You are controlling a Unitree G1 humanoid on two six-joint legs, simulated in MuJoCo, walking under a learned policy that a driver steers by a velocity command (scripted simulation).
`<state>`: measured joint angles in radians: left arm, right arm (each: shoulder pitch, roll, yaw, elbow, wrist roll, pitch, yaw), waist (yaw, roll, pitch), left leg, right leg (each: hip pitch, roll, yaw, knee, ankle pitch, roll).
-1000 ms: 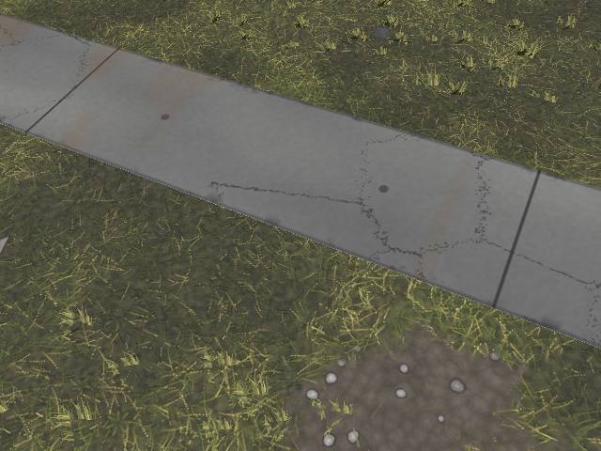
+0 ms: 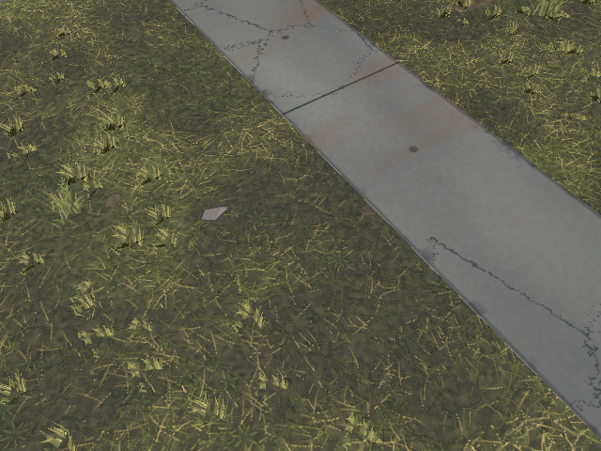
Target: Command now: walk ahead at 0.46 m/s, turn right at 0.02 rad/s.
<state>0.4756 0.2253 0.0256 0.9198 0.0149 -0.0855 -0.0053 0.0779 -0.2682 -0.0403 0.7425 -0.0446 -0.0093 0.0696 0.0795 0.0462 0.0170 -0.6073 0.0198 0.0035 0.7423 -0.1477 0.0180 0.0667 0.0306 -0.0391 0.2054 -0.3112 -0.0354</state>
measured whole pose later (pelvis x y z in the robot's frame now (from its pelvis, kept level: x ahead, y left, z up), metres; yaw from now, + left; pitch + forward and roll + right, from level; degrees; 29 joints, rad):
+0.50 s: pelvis +0.26 +0.01 +0.00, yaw -14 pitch +1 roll +2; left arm 0.11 0.25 0.05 0.81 0.03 0.00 -0.07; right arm 0.40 -0.22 -0.04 0.93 -0.02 -0.10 -0.01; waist -0.04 -0.03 0.05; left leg 0.07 -0.04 0.25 0.22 -0.30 0.04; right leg -0.67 -0.08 -0.06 0.77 0.00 -0.07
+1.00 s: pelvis +0.52 -0.10 +0.00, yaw -32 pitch +2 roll +0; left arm 0.40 0.27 0.07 0.87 0.00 -0.05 -0.01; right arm 0.08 -0.26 -0.03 0.73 -0.04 -0.02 0.02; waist 0.07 0.04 0.05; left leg -0.67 0.11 -0.04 0.80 -0.08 -0.05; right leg -0.06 0.16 0.11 0.29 -0.24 -0.13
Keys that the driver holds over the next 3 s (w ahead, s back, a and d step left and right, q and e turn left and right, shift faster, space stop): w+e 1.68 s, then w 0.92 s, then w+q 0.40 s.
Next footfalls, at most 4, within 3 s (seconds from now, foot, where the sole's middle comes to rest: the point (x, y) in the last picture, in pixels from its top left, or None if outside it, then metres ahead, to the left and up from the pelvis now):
0.10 left None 0.21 0.10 -0.78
0.62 right None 0.47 -0.13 -0.78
1.16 left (407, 311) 0.82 -0.13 -0.78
1.68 right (547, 314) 0.83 -0.47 -0.78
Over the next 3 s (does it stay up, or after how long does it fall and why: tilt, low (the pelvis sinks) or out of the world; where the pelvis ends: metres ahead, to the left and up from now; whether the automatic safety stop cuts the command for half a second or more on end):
stays up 1.10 -0.98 -0.17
